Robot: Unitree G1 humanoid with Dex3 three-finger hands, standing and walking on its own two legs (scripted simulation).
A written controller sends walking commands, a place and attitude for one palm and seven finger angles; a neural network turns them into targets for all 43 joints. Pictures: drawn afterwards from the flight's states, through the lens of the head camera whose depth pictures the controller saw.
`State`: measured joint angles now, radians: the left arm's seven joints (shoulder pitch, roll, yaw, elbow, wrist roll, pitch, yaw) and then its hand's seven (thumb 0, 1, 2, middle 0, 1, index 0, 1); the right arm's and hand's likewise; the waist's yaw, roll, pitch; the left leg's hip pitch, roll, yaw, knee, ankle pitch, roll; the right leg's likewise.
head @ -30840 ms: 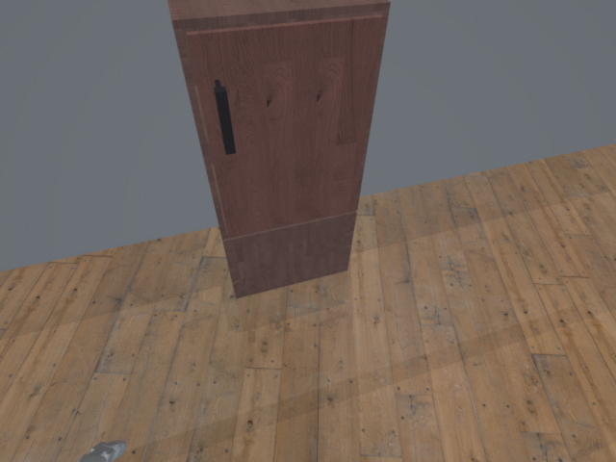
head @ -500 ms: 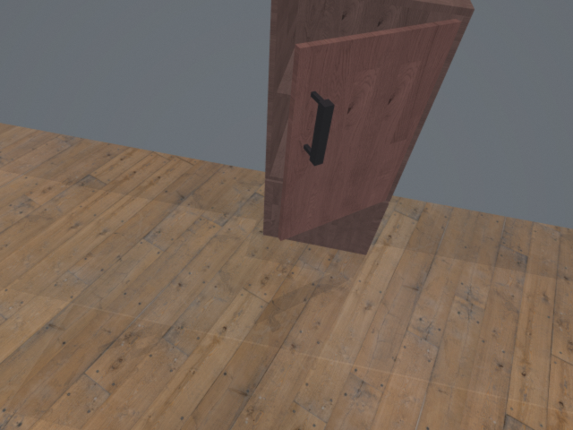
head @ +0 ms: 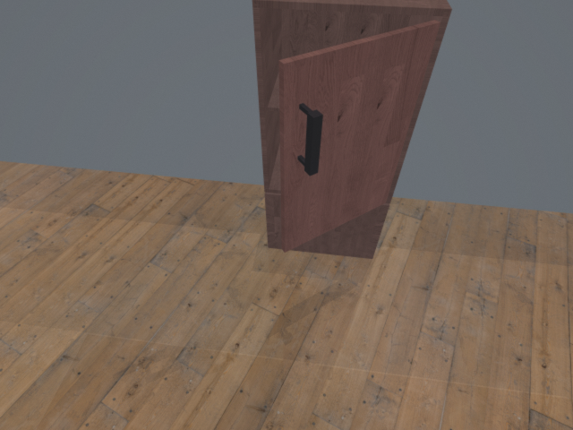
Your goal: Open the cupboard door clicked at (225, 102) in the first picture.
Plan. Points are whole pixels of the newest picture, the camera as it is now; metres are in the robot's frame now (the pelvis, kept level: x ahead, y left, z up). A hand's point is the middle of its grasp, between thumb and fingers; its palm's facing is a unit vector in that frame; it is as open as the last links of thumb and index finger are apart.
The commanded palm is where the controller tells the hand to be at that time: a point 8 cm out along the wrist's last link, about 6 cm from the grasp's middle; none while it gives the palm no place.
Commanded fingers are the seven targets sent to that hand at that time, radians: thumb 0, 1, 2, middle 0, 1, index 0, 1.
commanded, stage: let the arm hang, fingers relaxed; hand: left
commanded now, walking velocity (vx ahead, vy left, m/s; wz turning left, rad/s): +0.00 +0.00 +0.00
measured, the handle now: (307, 139) +0.69 -0.01 +0.02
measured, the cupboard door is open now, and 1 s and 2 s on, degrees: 39 39 39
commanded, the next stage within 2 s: look to check the result in 0.18 s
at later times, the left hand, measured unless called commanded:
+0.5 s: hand out of the picture -0.01 +0.14 -0.18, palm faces +0.03 -0.99 -0.16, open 7.4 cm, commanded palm none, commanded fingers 0.00 0.90 0.90 -0.20 -0.30 -0.20 -0.30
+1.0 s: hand out of the picture +0.01 +0.15 -0.18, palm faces +0.02 -0.99 -0.17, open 7.4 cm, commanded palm none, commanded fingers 0.00 0.90 0.90 -0.20 -0.30 -0.20 -0.30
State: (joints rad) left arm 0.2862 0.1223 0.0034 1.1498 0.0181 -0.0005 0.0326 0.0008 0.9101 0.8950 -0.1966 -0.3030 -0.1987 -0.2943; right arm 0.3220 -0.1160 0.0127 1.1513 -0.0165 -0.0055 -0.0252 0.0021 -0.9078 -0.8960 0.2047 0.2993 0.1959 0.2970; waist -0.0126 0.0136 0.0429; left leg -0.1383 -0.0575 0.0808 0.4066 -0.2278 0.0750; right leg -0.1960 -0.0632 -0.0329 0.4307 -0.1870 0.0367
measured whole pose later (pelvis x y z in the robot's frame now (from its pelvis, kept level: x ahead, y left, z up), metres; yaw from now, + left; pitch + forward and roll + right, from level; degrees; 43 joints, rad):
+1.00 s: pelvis +0.02 -0.01 +0.00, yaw -1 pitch -2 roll +0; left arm 0.28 0.12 0.02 1.15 0.02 0.00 0.03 0.00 0.91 0.89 -0.20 -0.30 -0.20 -0.29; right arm 0.28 -0.12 0.00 1.16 -0.02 -0.01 -0.04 0.00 -0.91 -0.90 0.20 0.30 0.20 0.30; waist -0.01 0.01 0.06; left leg -0.13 -0.02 0.09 0.42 -0.26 0.05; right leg -0.19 -0.03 -0.03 0.43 -0.21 0.02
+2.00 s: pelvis +0.06 +0.00 +0.00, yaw -33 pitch +0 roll -3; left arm 0.18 0.28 0.10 0.92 0.03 0.05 -0.02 0.00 0.91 0.89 -0.20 -0.30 -0.20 -0.29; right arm 0.18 -0.18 -0.01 0.88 -0.03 0.01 -0.04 0.00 -0.90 -0.90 0.21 0.30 0.20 0.30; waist 0.03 -0.03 0.13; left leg -0.21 0.05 0.07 0.50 -0.30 0.03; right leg -0.54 0.03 0.04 1.14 -0.44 0.06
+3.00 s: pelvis +0.11 -0.08 +0.00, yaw -71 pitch +1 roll -2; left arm 0.19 0.25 0.09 0.94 0.04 0.04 -0.06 0.01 0.91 0.90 -0.19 -0.30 -0.20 -0.29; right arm 0.38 -0.18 -0.01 0.94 -0.03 -0.05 -0.03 0.00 -0.90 -0.90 0.21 0.30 0.20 0.30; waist 0.00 -0.03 0.08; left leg -0.04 0.08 0.21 0.38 -0.34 -0.01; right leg -0.61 -0.05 -0.04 1.07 -0.25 0.02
